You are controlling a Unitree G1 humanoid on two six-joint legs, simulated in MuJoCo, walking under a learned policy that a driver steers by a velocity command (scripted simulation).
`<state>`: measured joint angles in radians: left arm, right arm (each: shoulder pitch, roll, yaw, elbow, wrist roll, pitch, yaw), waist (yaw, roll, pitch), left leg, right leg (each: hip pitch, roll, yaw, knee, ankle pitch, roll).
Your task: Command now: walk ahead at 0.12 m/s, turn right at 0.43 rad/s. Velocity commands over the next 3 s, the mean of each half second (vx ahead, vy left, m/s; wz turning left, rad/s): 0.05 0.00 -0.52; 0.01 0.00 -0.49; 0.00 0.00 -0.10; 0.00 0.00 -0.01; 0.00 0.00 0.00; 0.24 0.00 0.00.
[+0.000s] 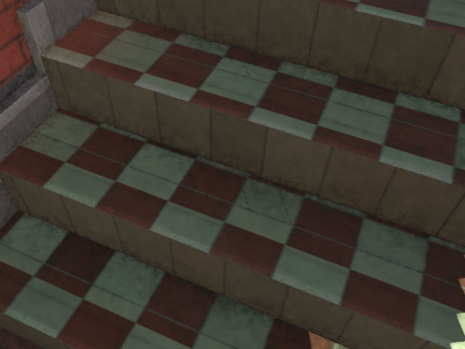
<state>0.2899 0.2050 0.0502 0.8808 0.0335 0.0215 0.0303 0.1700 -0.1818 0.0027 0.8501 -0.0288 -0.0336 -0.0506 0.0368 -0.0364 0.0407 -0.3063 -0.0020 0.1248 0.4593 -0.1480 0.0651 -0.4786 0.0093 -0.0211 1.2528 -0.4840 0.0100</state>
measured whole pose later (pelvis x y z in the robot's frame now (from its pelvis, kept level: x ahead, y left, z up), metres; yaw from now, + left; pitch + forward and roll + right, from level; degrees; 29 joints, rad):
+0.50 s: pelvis -0.04 -0.02 +0.00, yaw -18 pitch +2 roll +4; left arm 0.21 0.26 0.05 0.65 0.01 0.03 0.06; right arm 0.10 -0.25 -0.07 0.71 -0.01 0.02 -0.08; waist 0.00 -0.01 0.01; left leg -0.61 -0.04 -0.02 1.19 -0.32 -0.11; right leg -0.29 0.05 0.11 0.53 -0.27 -0.07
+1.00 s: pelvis -0.07 +0.03 +0.01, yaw -32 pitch +2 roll -1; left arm 0.18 0.29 0.07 0.61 0.01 0.04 0.04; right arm 0.15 -0.22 -0.03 0.65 -0.03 0.00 -0.04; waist -0.01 -0.04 0.04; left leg -0.29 0.00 0.04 0.46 -0.21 0.05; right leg -0.47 0.00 0.07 0.96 -0.46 0.12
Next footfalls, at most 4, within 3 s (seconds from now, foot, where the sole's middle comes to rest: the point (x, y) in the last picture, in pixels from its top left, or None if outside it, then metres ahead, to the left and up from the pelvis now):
0.22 right None -0.03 -0.10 -0.77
0.72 left None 0.03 0.08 -0.77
1.10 right None -0.13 -0.11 -0.77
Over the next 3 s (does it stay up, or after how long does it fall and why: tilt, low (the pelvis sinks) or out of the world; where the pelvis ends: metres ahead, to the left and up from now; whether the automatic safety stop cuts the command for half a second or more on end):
stays up -0.01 -0.01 -0.01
